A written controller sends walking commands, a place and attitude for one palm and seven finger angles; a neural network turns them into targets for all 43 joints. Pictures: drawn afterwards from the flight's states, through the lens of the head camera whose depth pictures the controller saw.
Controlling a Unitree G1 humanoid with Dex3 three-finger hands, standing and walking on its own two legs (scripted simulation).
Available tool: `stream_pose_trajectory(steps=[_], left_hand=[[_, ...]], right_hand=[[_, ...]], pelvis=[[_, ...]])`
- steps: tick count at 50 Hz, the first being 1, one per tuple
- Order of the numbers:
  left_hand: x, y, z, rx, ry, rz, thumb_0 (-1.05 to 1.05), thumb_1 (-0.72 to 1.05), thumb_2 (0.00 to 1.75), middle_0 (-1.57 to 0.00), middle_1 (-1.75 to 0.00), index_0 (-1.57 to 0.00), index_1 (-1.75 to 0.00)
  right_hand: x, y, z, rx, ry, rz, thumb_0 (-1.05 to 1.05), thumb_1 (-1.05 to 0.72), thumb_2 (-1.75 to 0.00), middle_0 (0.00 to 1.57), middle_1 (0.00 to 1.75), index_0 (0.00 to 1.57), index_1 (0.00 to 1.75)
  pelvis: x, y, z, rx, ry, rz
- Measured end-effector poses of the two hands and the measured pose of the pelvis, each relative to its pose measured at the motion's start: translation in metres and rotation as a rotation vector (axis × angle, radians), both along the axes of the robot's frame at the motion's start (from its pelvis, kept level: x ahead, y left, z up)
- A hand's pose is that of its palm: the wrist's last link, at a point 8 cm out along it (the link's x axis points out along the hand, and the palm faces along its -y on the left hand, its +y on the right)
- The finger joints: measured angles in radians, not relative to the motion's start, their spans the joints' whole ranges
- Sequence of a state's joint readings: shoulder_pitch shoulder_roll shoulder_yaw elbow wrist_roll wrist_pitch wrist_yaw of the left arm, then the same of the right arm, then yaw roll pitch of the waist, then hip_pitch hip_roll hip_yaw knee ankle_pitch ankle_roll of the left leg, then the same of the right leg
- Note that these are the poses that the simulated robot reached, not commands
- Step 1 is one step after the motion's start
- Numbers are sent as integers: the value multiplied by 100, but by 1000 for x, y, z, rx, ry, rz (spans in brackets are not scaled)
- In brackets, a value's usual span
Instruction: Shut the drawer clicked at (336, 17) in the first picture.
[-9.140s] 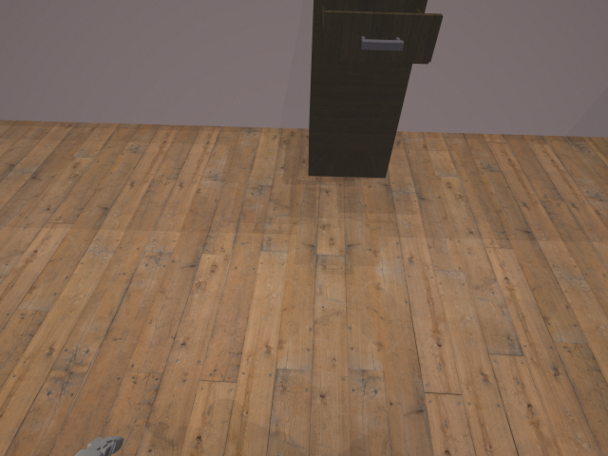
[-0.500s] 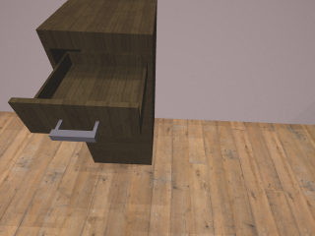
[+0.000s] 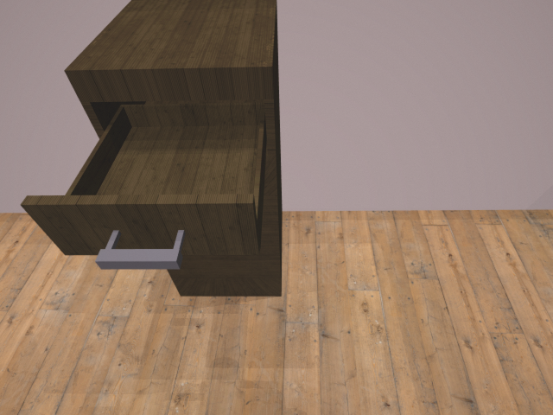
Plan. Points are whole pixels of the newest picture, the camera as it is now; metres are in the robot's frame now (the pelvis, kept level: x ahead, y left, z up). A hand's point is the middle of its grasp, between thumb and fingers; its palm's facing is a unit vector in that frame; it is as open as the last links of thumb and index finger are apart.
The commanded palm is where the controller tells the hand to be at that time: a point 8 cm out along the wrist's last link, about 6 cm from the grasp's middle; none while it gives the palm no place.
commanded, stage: shuffle to correct the standing spot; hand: left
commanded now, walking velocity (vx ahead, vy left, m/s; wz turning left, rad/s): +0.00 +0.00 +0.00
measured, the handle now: (144, 247) +0.36 +0.24 +0.03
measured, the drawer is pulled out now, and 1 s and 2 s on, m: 0.29 0.29 0.29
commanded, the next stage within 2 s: come to a stop and stand still in 0.30 s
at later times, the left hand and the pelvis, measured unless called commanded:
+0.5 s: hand out of the picture +0.01 +0.16 -0.19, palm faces +0.06 -0.98 -0.17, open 7.4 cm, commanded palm none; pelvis +0.04 +0.00 -0.01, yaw +0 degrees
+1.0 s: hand out of the picture +0.08 +0.16 -0.18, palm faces +0.03 -0.97 -0.23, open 7.3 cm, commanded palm none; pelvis +0.02 -0.02 -0.01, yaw -1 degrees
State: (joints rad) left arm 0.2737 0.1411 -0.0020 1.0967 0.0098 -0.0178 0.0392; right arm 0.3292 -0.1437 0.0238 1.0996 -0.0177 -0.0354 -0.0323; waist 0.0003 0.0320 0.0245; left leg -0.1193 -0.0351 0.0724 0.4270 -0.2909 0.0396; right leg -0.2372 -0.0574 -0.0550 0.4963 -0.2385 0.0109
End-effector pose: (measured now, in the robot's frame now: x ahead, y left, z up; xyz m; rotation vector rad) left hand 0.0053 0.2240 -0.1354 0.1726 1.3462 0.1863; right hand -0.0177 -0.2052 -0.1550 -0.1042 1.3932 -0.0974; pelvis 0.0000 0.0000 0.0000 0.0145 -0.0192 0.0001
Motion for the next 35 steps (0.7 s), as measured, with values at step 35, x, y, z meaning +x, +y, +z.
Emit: stream_pose_trajectory(steps=[35], left_hand=[[58, -8, -4, 7, 20, 10, 0, 91, 90, -20, -29, -20, -30]], right_hand=[[56, -7, 0, -17, 44, -45, 1, -91, -90, 20, 30, 20, 30]], pelvis=[[58, -9, -2, 4, 15, -12]])
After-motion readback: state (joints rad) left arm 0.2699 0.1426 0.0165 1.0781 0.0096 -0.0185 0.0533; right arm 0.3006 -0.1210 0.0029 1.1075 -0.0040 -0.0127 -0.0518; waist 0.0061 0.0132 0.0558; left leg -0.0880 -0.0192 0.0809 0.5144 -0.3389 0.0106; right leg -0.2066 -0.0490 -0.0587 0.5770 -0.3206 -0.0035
